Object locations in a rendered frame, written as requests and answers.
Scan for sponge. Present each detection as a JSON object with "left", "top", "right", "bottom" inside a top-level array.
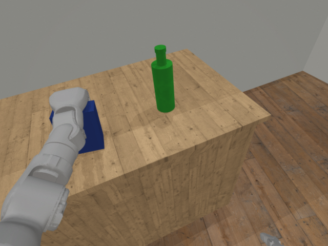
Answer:
[{"left": 49, "top": 100, "right": 105, "bottom": 154}]

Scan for robot right hand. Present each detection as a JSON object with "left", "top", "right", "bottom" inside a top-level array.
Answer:
[{"left": 260, "top": 233, "right": 284, "bottom": 246}]

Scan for robot left hand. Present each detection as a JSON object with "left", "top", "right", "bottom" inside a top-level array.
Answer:
[{"left": 49, "top": 87, "right": 91, "bottom": 139}]

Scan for table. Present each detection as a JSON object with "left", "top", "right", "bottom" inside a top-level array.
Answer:
[{"left": 0, "top": 49, "right": 271, "bottom": 246}]

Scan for robot left forearm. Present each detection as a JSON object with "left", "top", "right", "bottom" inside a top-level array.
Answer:
[{"left": 1, "top": 104, "right": 86, "bottom": 220}]

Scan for left robot upper arm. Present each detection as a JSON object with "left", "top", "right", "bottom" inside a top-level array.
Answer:
[{"left": 0, "top": 175, "right": 70, "bottom": 246}]

